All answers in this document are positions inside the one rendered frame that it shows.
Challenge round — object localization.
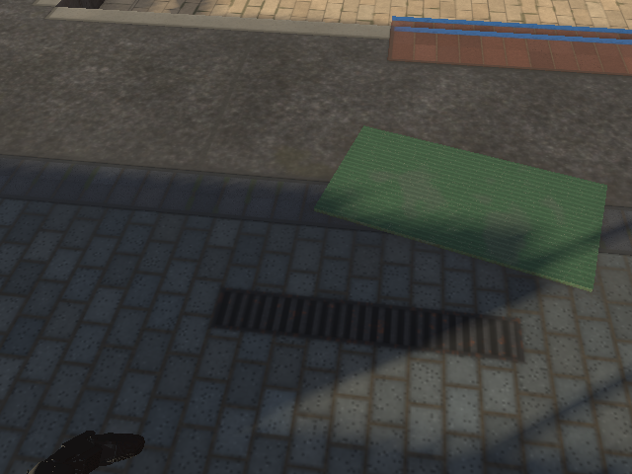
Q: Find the robot left hand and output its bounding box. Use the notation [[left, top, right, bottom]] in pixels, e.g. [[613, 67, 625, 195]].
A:
[[27, 431, 145, 474]]

